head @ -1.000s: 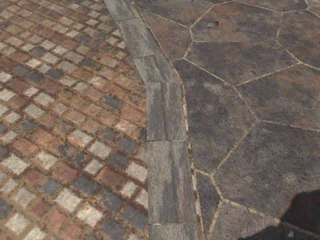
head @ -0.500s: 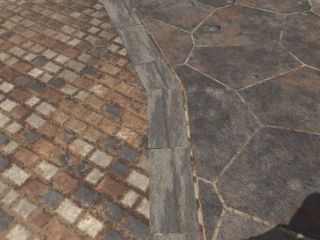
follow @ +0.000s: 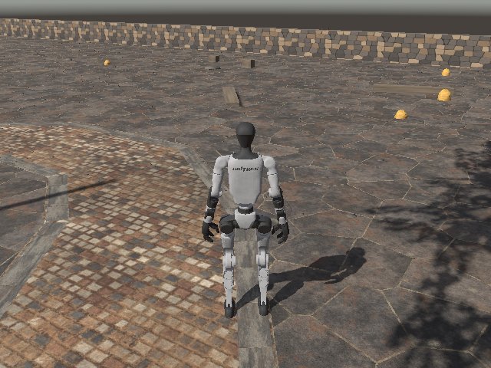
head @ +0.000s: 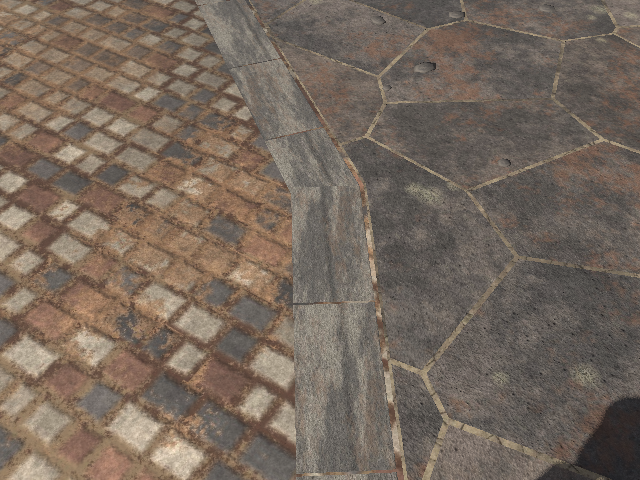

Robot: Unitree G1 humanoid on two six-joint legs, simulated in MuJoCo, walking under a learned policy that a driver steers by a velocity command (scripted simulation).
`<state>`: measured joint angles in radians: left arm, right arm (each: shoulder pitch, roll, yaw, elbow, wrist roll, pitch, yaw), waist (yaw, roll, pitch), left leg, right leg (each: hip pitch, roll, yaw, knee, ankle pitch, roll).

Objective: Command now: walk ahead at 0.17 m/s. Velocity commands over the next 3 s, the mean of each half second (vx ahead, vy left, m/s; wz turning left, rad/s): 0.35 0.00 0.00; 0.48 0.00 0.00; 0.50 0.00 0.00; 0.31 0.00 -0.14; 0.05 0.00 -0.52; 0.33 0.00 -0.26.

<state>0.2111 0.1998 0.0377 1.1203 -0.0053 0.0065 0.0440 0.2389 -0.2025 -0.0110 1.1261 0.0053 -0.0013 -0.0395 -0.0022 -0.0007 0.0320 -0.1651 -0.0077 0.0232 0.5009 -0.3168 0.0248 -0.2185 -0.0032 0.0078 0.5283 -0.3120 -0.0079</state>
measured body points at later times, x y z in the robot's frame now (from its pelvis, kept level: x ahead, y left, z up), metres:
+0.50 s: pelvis +0.15 -0.05 +0.01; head +0.16 -0.06 +0.46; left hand +0.05 +0.18 -0.13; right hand +0.32 -0.29 -0.12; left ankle +0.30 +0.12 -0.68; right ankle +0.04 -0.14 -0.74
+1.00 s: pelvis +0.44 +0.00 +0.01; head +0.45 +0.00 +0.46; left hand +0.59 +0.27 -0.10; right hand +0.43 -0.25 -0.13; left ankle +0.41 +0.09 -0.74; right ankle +0.58 -0.18 -0.67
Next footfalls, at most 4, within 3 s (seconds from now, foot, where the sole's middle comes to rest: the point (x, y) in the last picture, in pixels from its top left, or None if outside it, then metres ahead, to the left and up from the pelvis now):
0.68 left None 0.45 0.09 -0.77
1.24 right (400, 375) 0.77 -0.15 -0.77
1.78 left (301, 275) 1.06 0.08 -0.77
2.26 right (395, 298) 0.99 -0.16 -0.77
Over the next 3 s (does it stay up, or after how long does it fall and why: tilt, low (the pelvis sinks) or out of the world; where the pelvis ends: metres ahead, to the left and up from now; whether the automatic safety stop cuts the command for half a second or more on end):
stays up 1.10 -0.10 0.01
